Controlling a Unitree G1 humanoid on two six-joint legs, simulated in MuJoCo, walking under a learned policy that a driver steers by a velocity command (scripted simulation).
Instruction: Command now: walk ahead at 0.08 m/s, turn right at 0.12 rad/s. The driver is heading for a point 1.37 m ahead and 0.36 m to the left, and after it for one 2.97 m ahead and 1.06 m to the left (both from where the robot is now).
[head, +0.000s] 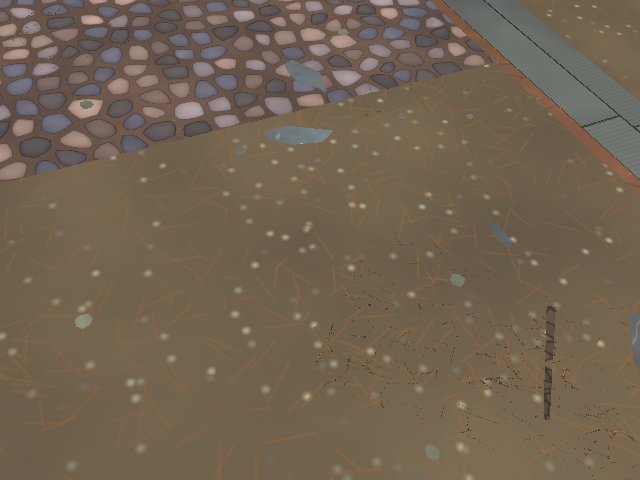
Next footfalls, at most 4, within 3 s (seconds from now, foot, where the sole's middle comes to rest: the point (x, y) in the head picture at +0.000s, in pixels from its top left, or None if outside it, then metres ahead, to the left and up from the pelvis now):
0.08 right None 0.00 -0.11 -0.78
0.42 left None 0.26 0.17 -0.78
0.90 right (313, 378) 0.71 -0.03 -0.78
1.38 left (242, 233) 1.13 0.16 -0.78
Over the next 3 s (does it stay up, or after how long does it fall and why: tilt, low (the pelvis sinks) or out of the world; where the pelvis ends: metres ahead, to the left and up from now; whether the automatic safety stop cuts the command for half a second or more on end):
stays up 1.54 0.32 -0.01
